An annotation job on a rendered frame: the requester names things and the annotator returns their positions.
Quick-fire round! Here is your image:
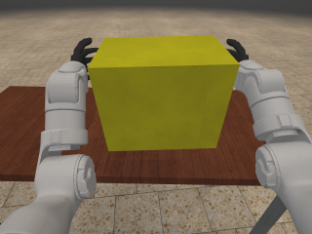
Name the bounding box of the right robot forearm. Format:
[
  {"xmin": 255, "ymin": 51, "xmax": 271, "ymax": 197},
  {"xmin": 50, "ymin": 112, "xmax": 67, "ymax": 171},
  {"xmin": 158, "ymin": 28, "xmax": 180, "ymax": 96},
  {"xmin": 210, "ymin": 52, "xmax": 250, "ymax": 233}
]
[{"xmin": 234, "ymin": 59, "xmax": 312, "ymax": 144}]

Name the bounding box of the left robot hand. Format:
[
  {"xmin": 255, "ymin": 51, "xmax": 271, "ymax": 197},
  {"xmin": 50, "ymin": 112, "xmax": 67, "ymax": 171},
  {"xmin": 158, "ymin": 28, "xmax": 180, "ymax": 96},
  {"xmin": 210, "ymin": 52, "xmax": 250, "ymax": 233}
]
[{"xmin": 70, "ymin": 37, "xmax": 98, "ymax": 80}]

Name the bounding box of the carton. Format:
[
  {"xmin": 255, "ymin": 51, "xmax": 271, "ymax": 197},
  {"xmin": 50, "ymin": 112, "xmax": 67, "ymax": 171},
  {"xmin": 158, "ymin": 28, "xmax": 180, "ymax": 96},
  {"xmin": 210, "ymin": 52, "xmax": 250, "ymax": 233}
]
[{"xmin": 87, "ymin": 35, "xmax": 240, "ymax": 151}]

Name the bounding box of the table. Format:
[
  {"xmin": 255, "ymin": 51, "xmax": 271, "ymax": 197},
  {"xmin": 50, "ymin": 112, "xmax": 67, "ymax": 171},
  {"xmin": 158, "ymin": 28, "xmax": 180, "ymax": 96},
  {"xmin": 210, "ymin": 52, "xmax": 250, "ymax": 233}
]
[{"xmin": 0, "ymin": 86, "xmax": 287, "ymax": 234}]

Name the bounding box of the right robot hand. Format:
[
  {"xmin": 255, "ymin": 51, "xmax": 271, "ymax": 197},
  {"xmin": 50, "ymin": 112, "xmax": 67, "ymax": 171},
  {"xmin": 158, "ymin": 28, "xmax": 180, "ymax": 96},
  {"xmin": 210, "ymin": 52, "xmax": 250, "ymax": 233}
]
[{"xmin": 226, "ymin": 38, "xmax": 249, "ymax": 62}]

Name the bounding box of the right robot upper arm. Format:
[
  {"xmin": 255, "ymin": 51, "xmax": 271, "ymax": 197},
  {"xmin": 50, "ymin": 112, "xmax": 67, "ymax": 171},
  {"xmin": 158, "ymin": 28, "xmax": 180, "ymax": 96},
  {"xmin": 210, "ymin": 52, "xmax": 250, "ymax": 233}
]
[{"xmin": 255, "ymin": 140, "xmax": 312, "ymax": 234}]

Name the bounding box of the left robot upper arm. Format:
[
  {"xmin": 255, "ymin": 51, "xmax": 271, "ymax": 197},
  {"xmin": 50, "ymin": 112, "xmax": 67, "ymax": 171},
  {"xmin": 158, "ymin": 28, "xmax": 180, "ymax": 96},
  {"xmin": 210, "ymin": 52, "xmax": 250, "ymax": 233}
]
[{"xmin": 0, "ymin": 154, "xmax": 97, "ymax": 234}]

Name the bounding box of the left robot forearm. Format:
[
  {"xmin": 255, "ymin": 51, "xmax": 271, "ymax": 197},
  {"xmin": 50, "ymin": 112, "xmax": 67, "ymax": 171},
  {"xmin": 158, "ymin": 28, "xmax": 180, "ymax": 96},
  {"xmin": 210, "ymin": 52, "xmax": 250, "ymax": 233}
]
[{"xmin": 34, "ymin": 60, "xmax": 89, "ymax": 195}]

